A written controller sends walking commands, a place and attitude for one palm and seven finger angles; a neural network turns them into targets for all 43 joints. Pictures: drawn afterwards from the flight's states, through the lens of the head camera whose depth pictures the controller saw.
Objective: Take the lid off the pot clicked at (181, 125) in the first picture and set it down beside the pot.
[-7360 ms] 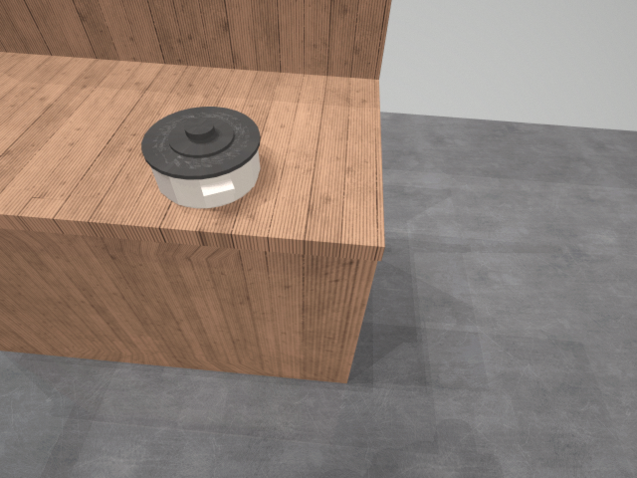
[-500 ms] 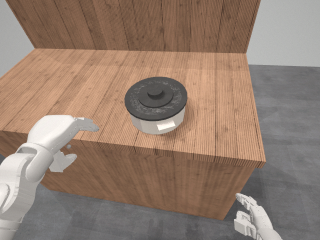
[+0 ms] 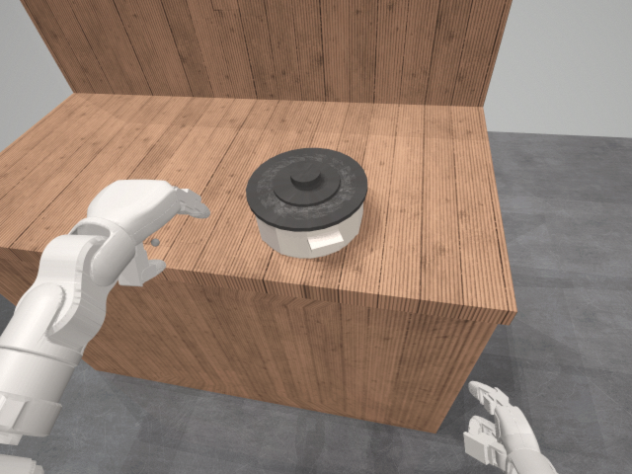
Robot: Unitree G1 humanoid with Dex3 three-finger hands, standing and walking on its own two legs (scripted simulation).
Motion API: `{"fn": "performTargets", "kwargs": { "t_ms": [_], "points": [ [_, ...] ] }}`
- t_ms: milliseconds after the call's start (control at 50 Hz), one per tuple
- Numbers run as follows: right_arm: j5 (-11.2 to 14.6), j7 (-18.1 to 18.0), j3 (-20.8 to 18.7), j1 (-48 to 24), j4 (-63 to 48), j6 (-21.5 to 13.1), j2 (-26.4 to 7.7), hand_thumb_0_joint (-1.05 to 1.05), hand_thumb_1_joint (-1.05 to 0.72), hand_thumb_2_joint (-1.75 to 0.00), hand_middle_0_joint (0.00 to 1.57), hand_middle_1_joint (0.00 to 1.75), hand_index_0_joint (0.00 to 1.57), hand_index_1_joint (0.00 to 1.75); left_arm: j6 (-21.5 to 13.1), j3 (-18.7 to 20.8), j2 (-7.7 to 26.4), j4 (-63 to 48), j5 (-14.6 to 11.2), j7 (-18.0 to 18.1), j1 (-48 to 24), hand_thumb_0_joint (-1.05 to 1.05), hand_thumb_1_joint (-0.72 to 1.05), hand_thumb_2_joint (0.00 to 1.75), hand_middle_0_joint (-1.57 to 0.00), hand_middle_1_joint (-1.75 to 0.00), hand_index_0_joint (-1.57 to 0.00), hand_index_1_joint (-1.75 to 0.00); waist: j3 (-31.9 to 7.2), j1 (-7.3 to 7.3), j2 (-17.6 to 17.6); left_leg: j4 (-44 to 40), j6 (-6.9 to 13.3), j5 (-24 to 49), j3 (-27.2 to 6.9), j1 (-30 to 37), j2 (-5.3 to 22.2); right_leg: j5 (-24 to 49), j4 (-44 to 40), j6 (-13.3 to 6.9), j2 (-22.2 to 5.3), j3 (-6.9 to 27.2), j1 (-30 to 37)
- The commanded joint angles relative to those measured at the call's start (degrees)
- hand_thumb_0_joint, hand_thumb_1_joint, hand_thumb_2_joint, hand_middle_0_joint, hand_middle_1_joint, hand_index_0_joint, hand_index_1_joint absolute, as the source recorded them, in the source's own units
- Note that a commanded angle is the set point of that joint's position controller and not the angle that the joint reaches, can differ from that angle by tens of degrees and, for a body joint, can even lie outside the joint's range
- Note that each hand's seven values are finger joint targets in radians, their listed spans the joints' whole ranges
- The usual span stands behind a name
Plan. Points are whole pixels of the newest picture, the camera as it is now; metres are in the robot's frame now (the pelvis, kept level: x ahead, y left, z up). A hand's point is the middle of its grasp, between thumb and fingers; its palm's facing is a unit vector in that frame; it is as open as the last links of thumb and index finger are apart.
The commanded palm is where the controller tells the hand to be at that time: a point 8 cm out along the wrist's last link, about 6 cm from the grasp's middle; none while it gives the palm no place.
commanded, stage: move the open hand above the knob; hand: left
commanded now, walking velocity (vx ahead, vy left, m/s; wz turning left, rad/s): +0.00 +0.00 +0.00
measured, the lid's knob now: (305, 175) +0.55 +0.08 +0.07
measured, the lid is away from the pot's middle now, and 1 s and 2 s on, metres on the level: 0.00 0.00 0.00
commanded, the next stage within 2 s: none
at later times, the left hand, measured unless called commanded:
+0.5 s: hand (224, 208) +0.41 +0.16 +0.13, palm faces -0.26 +0.00 -0.97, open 10.2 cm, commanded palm +0.39 +0.17 +0.21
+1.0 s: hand (260, 176) +0.46 +0.12 +0.14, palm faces -0.22 -0.04 -0.97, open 10.2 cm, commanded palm +0.46 +0.12 +0.21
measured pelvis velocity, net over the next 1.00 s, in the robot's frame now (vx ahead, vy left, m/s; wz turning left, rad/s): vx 0.05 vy -0.02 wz -0.02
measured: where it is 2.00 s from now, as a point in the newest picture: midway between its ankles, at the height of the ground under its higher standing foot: outside the picture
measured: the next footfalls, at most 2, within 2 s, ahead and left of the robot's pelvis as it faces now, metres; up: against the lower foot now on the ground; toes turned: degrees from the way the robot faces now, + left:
none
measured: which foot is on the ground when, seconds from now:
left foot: down 0.00-1.00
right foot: down 0.00-1.00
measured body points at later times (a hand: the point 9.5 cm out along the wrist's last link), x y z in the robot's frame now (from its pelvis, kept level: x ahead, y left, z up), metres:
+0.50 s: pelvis +0.04 -0.02 +0.00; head +0.05 -0.06 +0.45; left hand +0.41 +0.16 +0.19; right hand +0.20 -0.27 -0.12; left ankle +0.11 +0.09 -0.74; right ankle -0.02 -0.13 -0.74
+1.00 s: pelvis +0.05 -0.02 +0.00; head +0.08 -0.07 +0.45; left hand +0.47 +0.13 +0.19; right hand +0.23 -0.25 -0.12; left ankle +0.11 +0.09 -0.74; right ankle -0.02 -0.13 -0.74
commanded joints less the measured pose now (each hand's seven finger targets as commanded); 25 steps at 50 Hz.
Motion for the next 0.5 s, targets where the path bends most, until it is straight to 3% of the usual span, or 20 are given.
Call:
{"fn": "performTargets", "kwargs": {
  "t_ms": [0,20,40,80,120,160,220,240,260,320,340,400,440,480],
  "points": [
    [0.30,0.29,-2.88,-8.44,-10.08,-2.87,-6.03,0.00,-0.90,-0.90,0.20,0.30,0.20,0.30,1.05,3.94,7.82,-9.85,-0.61,0.58,-20.13,0.00,-0.32,1.46,-0.83,-0.08,-0.83,-0.08,-16.40,-1.26,-2.25,-3.74,-0.13,-9.95,-3.69,17.41,-0.62,-0.92,-6.00,-2.53,2.93,0.90,-9.11],
    [0.47,0.48,-3.02,-7.81,-10.10,-2.97,-6.20,0.00,-0.90,-0.90,0.20,0.30,0.20,0.30,1.17,3.25,6.80,-9.01,-0.72,0.42,-20.56,0.00,-0.32,1.46,-0.83,-0.08,-0.83,-0.08,-15.62,-2.06,-2.02,-3.15,-0.02,-10.10,-3.70,17.25,-0.64,-0.61,-5.66,-2.71,3.24,0.68,-9.68],
    [0.27,0.47,-2.72,-7.50,-9.53,-2.61,-6.41,0.00,-0.90,-0.90,0.20,0.30,0.20,0.30,1.57,3.22,7.29,-5.76,-0.04,-0.16,-21.39,0.00,-0.32,1.46,-0.83,-0.08,-0.83,-0.08,-14.65,-1.86,-4.77,-3.50,0.15,-10.02,-3.33,16.07,-0.99,-0.62,-6.38,-2.61,3.38,0.60,-9.73],
    [0.07,-0.05,-2.85,-6.99,-8.81,-1.86,-7.27,0.00,-0.90,-0.90,0.20,0.30,0.20,0.30,1.78,7.45,13.42,-4.23,1.21,0.15,-25.36,0.00,-0.32,1.46,-0.83,-0.08,-0.83,-0.08,-13.77,-1.51,-4.57,-3.33,0.22,-11.08,-2.64,14.73,-1.23,-2.31,-6.78,-2.52,3.26,0.98,-9.60],
    [0.04,-0.45,-2.80,-6.21,-8.30,-2.00,-7.74,0.00,-0.90,-0.90,0.20,0.30,0.20,0.30,1.32,11.33,18.85,-4.28,2.30,0.90,-31.11,0.00,-0.32,1.46,-0.83,-0.08,-0.83,-0.08,-15.91,-1.54,-3.44,-2.29,0.38,-8.97,-2.51,15.09,-1.36,-1.20,-6.07,-2.73,3.02,1.49,-8.34],
    [-0.01,-0.39,-2.58,-6.53,-8.92,-2.53,-6.70,0.00,-0.90,-0.90,0.20,0.30,0.20,0.30,0.42,9.98,17.03,-5.33,2.40,0.89,-33.83,0.00,-0.32,1.46,-0.83,-0.08,-0.83,-0.08,-19.32,-0.93,-2.99,-1.84,0.56,-4.85,-2.40,17.03,-1.41,2.47,-5.17,-2.83,2.78,1.49,-7.16],
    [-0.14,0.26,-3.24,-4.89,-9.13,-2.43,-6.92,0.00,-0.90,-0.90,0.20,0.30,0.20,0.30,0.20,10.35,14.83,-3.50,0.56,0.66,-27.72,0.00,-0.32,1.46,-0.83,-0.08,-0.83,-0.08,-21.38,-0.87,-2.52,-0.52,0.86,-0.24,-1.71,17.82,-1.47,8.23,-4.63,-2.88,2.65,1.65,-5.49],
    [-0.14,0.66,-3.04,-5.14,-9.25,-1.88,-6.68,0.00,-0.90,-0.90,0.20,0.30,0.20,0.30,0.87,7.24,10.69,-1.02,0.13,-0.03,-25.11,0.00,-0.32,1.46,-0.83,-0.08,-0.83,-0.08,-20.01,-1.01,-4.53,-0.51,0.89,0.50,-1.32,16.74,-1.72,9.67,-4.69,-2.69,2.78,1.41,-5.83],
    [0.34,0.93,-3.30,-5.15,-9.34,-1.59,-6.80,0.00,-0.90,-0.90,0.20,0.30,0.20,0.30,1.50,5.65,8.98,-1.08,0.19,-0.34,-24.33,0.00,-0.32,1.46,-0.83,-0.08,-0.83,-0.08,-19.07,-1.31,-5.29,-0.36,0.80,0.51,-0.84,16.50,-1.54,10.13,-4.70,-2.42,2.44,1.49,-6.67],
    [0.78,1.62,-3.75,-5.05,-10.04,-0.63,-7.44,0.00,-0.90,-0.90,0.20,0.30,0.20,0.30,3.38,3.74,6.72,0.18,0.29,-1.06,-22.56,0.00,-0.32,1.46,-0.83,-0.08,-0.83,-0.08,-15.45,-2.11,-7.16,0.25,1.04,0.02,-0.11,14.77,-1.93,11.31,-5.06,-2.22,2.57,1.52,-7.93],
    [0.72,1.63,-3.59,-5.05,-9.85,-0.12,-7.86,0.00,-0.90,-0.90,0.20,0.30,0.20,0.30,3.59,3.94,7.94,-0.83,0.50,-1.37,-24.86,0.00,-0.32,1.46,-0.83,-0.08,-0.83,-0.08,-15.77,-2.16,-7.63,0.03,1.09,0.12,0.02,14.50,-2.00,11.82,-5.23,-2.11,2.70,1.39,-7.35],
    [0.59,1.05,-3.45,-6.19,-10.37,-0.43,-7.53,0.00,-0.90,-0.90,0.20,0.30,0.20,0.30,2.58,7.50,13.98,-8.93,1.41,-0.91,-32.80,0.00,-0.32,1.46,-0.83,-0.08,-0.83,-0.08,-21.79,-1.84,-5.16,1.10,1.56,3.83,-0.45,18.13,-2.34,15.52,-4.01,-2.17,2.46,2.41,-5.18],
    [0.03,0.84,-3.48,-5.05,-9.95,-0.81,-7.38,0.00,-0.90,-0.90,0.20,0.30,0.20,0.30,1.61,10.17,16.52,-10.13,1.16,-0.15,-34.53,0.00,-0.32,1.46,-0.83,-0.08,-0.83,-0.08,-24.33,-1.62,-3.62,1.72,1.78,7.23,-0.84,19.61,-2.43,18.91,-3.43,-2.39,2.70,2.35,-3.78],
    [0.03,0.88,-3.50,-4.14,-9.23,-0.56,-7.04,0.00,-0.90,-0.90,0.20,0.30,0.20,0.30,1.75,9.58,14.17,-5.90,0.78,0.25,-31.37,0.00,-0.32,1.46,-0.83,-0.08,-0.83,-0.08,-23.05,-1.61,-4.32,1.99,1.65,9.19,-0.73,19.24,-2.21,20.33,-3.11,-2.41,2.76,1.95,-4.81]
  ]
}}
